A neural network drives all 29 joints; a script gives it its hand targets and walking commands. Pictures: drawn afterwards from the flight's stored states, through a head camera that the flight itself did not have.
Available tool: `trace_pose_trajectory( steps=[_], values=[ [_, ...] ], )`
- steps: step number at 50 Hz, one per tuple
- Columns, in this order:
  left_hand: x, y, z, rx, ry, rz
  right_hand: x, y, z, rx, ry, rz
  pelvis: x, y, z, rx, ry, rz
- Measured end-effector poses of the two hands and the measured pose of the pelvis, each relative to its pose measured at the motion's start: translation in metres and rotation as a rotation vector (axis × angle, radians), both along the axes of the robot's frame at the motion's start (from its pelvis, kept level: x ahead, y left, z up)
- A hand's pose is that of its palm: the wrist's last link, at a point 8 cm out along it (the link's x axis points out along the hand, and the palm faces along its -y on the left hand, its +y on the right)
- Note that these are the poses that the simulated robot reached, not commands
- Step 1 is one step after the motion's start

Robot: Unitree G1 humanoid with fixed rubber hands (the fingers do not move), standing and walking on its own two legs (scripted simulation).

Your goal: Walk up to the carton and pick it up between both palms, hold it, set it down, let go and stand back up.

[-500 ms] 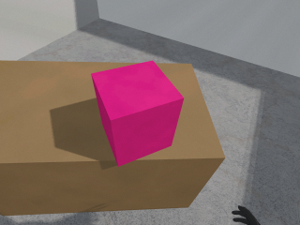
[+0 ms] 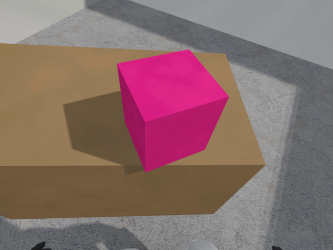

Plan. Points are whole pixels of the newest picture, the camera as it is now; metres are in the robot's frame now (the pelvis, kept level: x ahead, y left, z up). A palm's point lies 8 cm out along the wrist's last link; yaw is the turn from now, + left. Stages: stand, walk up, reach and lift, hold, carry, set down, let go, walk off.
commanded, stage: walk up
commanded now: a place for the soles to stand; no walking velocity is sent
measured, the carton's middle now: (166, 112) +0.47 +0.00 +0.01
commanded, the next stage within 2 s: none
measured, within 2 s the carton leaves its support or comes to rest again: neither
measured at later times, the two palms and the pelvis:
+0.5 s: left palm out of the picture +0.05 +0.36 -0.12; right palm out of the picture +0.06 -0.26 -0.11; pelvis -0.01 +0.04 -0.01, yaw +1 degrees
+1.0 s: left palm out of the picture +0.09 +0.30 -0.09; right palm out of the picture +0.08 -0.32 -0.13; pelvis +0.02 -0.02 -0.01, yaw +1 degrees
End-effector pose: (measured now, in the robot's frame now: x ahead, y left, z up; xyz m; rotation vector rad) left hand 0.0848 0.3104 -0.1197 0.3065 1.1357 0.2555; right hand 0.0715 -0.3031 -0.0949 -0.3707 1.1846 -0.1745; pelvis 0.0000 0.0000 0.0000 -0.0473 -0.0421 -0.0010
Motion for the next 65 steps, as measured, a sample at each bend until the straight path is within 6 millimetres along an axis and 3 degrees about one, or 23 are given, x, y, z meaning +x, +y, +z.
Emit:
trace_pose_trajectory(
  steps=[10, 17, 22, 27, 32, 40, 49, 57, 65],
  values=[
    [-0.017, 0.002, 0.008, 0.056, 0.003, -0.009, 0.009, 0.002, -0.017, 0.035, -0.017, 0.012, -0.004, -0.003, -0.005, 0.024, -0.026, 0.016],
    [-0.039, 0.026, 0.011, 0.076, 0.02, 0.01, 0.024, 0.018, -0.013, 0.032, -0.06, 0.037, -0.01, 0.015, -0.006, 0.015, -0.022, 0.026],
    [-0.037, 0.046, -0.007, 0.053, 0.026, 0.011, 0.006, 0.034, -0.017, 0.009, -0.034, 0.033, -0.014, 0.037, -0.015, 0.015, -0.014, 0.029],
    [-0.029, 0.054, -0.001, 0.038, 0.041, 0.0, -0.017, 0.043, -0.007, -0.015, 0.001, 0.009, -0.008, 0.048, -0.006, 0.008, -0.008, 0.022],
    [-0.022, 0.056, 0.002, 0.024, 0.041, 0.006, -0.026, 0.043, -0.002, -0.041, 0.013, -0.003, -0.001, 0.05, -0.002, 0.007, -0.015, 0.021],
    [-0.006, 0.039, 0.01, 0.036, 0.03, -0.011, -0.023, 0.028, -0.011, -0.027, 0.006, -0.005, 0.005, 0.033, -0.003, 0.037, -0.023, 0.023],
    [0.008, -0.004, 0.026, 0.094, -0.01, -0.027, 0.007, -0.011, -0.035, 0.039, -0.033, 0.005, 0.016, -0.014, -0.009, 0.083, -0.03, 0.024],
    [0.002, -0.024, 0.056, 0.125, 0.001, -0.015, 0.038, -0.037, -0.019, 0.065, -0.067, 0.02, 0.028, -0.038, 0.011, 0.112, -0.043, 0.027],
    [0.015, -0.028, 0.057, 0.118, -0.011, -0.023, 0.05, -0.044, -0.014, 0.052, -0.06, 0.007, 0.041, -0.041, 0.013, 0.105, -0.051, 0.022]
  ],
)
